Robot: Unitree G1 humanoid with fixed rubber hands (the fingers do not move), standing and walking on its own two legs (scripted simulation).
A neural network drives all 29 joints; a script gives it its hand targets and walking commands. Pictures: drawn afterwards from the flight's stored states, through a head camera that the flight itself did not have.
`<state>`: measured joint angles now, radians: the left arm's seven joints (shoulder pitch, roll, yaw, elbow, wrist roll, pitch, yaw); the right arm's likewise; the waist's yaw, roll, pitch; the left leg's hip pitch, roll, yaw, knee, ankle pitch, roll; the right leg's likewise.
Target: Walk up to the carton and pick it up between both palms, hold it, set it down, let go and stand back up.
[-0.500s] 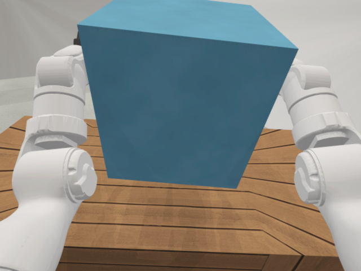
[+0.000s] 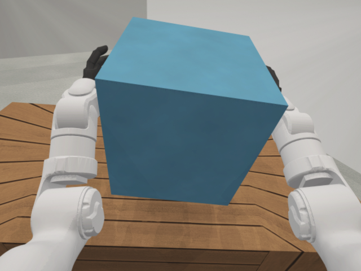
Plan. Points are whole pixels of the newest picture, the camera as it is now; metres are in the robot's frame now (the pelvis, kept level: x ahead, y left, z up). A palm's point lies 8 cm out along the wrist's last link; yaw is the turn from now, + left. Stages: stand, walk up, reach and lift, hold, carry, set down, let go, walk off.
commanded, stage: set down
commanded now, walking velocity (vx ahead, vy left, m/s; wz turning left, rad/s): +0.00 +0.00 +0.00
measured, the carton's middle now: (181, 113) +0.41 -0.01 +0.22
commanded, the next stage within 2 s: none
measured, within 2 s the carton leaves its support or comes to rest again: neither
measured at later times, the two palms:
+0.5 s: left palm (96, 93) +0.41 +0.17 +0.27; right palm (264, 110) +0.38 -0.20 +0.25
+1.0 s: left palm (104, 105) +0.43 +0.16 +0.23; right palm (260, 121) +0.40 -0.20 +0.21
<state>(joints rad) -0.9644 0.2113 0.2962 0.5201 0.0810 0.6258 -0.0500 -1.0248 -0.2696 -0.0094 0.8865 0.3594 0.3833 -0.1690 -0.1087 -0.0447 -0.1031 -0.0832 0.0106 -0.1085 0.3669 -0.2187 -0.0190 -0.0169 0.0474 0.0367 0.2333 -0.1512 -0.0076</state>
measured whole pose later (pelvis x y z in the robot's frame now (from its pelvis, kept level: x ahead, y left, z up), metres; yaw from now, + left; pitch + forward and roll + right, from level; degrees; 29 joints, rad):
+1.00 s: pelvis +0.00 +0.00 +0.00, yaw +0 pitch -2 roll -1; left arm -0.95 0.19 0.31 0.76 0.09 0.39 -0.07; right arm -0.95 -0.19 -0.19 0.95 0.15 0.27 -0.13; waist -0.08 -0.04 -0.08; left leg -0.10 0.01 -0.09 0.34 -0.20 -0.02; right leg -0.06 0.04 0.02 0.26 -0.16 -0.01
